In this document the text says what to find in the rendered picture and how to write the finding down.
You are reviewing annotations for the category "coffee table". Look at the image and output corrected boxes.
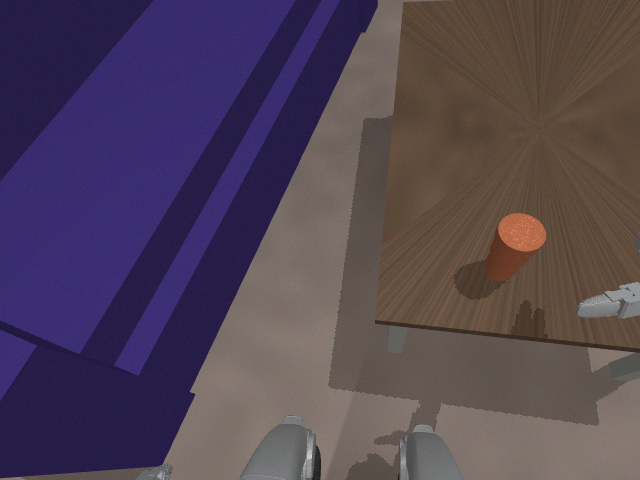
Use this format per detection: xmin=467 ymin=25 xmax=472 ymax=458
xmin=375 ymin=0 xmax=640 ymax=381

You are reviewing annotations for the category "cup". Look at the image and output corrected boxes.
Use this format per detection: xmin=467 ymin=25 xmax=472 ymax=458
xmin=485 ymin=213 xmax=546 ymax=282

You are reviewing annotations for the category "right robot hand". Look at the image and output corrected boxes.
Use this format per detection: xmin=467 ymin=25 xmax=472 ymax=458
xmin=576 ymin=233 xmax=640 ymax=319

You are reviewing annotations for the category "sofa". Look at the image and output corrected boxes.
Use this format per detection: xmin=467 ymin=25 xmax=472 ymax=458
xmin=0 ymin=0 xmax=378 ymax=478

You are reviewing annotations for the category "left robot hand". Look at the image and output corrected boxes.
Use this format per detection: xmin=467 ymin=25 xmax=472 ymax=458
xmin=135 ymin=464 xmax=173 ymax=480

